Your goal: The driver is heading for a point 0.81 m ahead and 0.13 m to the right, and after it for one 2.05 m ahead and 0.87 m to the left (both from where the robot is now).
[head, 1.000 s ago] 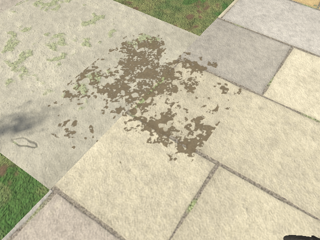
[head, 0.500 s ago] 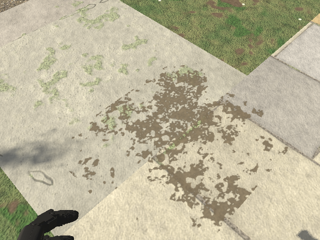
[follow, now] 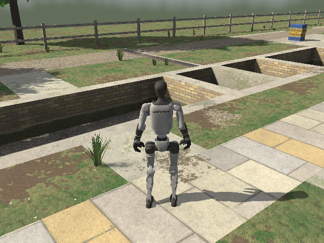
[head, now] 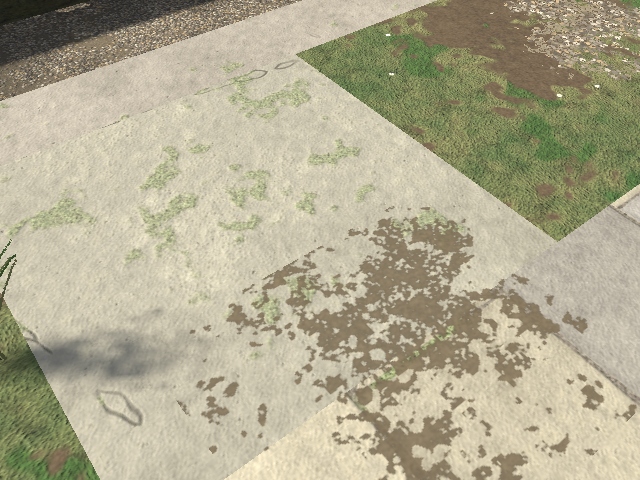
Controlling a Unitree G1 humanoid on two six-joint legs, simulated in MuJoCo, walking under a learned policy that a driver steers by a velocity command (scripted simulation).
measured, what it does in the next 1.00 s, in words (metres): walks ahead: left foot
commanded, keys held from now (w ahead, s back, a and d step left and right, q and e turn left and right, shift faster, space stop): w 0.80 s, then w+e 0.20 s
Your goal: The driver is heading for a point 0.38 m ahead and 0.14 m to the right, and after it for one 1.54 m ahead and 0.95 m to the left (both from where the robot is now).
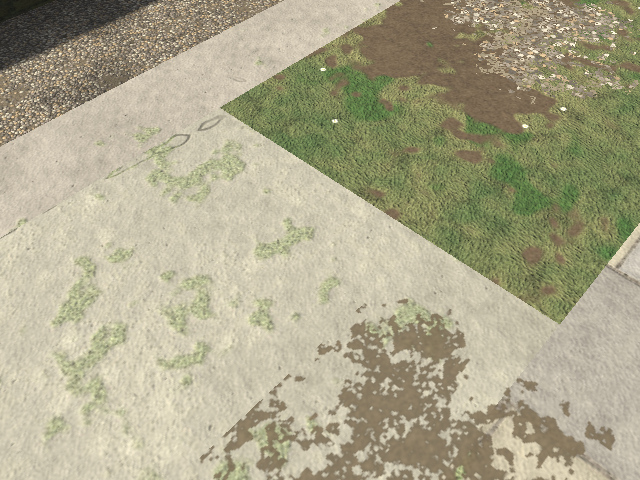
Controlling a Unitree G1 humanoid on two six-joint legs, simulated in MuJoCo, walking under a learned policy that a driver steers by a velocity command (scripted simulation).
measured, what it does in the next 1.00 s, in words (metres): walks ahead: right foot, then left foot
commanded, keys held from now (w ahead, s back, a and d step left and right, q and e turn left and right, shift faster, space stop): w+e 0.24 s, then w+q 0.72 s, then q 0.04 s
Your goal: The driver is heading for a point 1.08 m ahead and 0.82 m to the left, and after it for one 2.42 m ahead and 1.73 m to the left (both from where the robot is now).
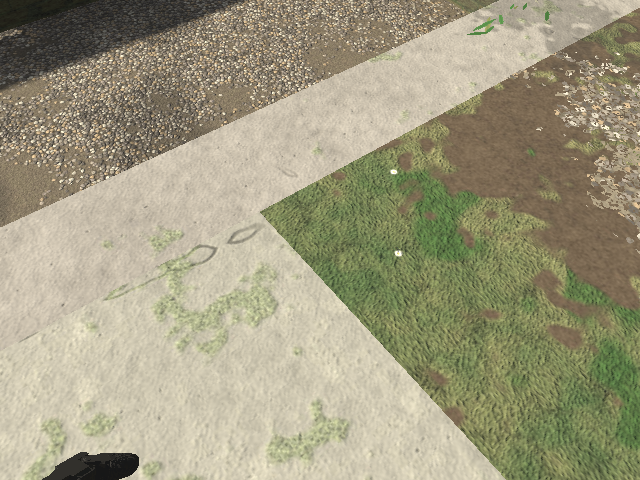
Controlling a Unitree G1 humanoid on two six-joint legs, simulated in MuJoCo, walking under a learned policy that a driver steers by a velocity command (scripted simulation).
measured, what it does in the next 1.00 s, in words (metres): walks ahead, turning left: right foot, then left foot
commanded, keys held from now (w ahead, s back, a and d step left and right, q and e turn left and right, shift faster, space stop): q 1.00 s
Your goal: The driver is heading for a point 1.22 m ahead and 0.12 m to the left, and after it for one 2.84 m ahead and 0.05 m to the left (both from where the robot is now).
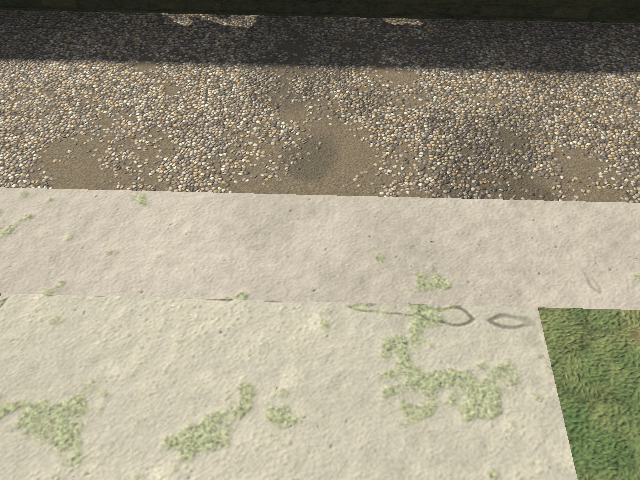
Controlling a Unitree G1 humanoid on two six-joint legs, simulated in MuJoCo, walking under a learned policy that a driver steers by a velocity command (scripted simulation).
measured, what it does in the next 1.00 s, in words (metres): walks ahead, turning left: right foot, then left foot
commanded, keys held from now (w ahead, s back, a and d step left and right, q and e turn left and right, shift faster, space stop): q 0.30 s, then w+q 0.02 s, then w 0.68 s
